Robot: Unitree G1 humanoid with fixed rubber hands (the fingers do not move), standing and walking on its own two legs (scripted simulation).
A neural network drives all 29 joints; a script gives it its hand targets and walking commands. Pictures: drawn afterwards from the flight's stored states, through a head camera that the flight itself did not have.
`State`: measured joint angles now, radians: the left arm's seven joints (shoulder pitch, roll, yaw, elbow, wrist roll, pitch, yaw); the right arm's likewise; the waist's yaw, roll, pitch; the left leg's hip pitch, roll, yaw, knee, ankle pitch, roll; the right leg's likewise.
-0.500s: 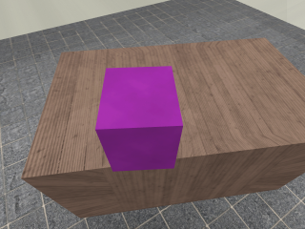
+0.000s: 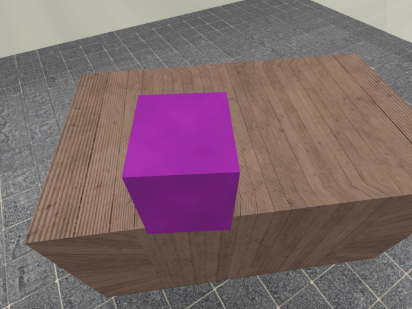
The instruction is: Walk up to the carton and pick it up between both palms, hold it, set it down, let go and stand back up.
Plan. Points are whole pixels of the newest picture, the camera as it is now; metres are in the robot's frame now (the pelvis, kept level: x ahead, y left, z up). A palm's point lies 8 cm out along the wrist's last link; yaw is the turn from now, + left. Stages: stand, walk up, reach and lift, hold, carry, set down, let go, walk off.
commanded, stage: stand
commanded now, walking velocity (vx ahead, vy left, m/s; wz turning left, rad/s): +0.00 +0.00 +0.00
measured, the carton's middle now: (186, 164) +0.43 +0.05 -0.01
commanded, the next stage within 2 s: walk up in 0.82 s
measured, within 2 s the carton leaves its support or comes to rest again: neither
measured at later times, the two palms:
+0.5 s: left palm out of the picture -0.04 +0.17 -0.15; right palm out of the picture -0.04 -0.20 -0.16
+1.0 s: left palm out of the picture -0.04 +0.16 -0.14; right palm out of the picture -0.04 -0.21 -0.16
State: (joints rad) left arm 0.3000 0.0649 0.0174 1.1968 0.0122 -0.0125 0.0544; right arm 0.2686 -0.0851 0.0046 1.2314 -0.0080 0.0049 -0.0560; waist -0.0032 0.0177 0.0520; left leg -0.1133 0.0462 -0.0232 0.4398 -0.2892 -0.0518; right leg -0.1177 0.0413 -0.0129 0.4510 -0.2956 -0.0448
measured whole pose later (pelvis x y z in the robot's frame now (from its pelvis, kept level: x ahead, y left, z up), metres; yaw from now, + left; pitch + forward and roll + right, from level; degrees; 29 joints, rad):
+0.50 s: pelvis +0.00 -0.02 +0.00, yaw +0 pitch -2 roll +0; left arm 0.33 0.06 0.01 1.18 0.01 -0.03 0.05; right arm 0.28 -0.09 0.01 1.24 0.00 0.01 -0.05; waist 0.00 0.03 0.05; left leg -0.10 0.07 -0.03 0.42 -0.28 -0.08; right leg -0.11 0.07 -0.02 0.43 -0.29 -0.07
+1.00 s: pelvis +0.01 -0.03 +0.00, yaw +0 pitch -2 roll +0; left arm 0.34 0.07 0.01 1.17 0.01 -0.03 0.05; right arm 0.29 -0.08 0.01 1.24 0.00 0.01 -0.05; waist 0.00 0.03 0.04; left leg -0.10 0.10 -0.03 0.41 -0.28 -0.10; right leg -0.10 0.09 -0.03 0.41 -0.28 -0.09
